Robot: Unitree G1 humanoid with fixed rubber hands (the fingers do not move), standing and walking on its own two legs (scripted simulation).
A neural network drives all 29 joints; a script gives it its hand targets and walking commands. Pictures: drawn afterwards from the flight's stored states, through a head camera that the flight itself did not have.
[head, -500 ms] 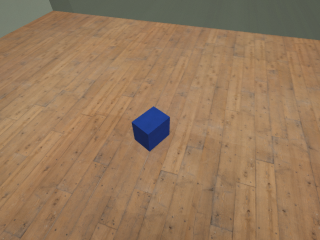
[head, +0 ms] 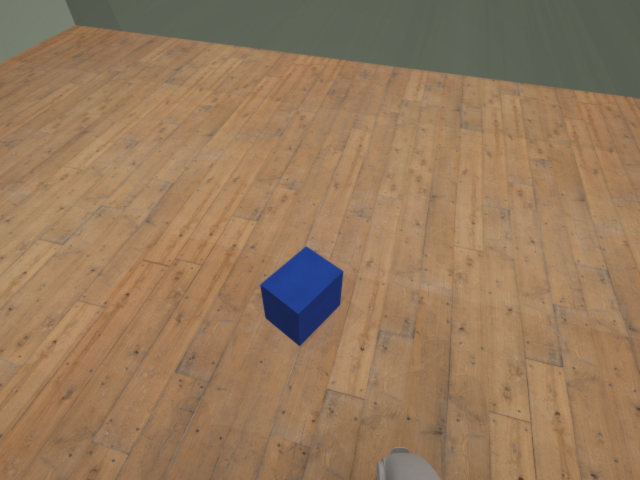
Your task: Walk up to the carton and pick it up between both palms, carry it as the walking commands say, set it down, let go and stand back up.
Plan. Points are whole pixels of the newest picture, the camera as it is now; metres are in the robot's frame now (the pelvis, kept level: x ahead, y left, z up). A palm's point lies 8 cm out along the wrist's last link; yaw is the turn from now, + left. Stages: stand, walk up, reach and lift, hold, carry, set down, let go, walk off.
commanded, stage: walk up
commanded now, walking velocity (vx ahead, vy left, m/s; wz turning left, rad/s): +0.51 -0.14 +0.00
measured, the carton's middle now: (302, 295) +0.85 -0.01 -0.68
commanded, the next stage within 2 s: none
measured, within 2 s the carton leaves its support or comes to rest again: neither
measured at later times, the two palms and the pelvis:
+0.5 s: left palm out of the picture +0.18 +0.15 -0.10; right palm (504, 364) +0.33 -0.33 -0.15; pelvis +0.25 -0.08 +0.01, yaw +0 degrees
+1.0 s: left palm (169, 353) +0.39 +0.24 -0.15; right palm (433, 324) +0.40 -0.22 -0.13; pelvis +0.39 +0.01 +0.00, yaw -1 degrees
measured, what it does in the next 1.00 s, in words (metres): walks ahead: right foot, then left foot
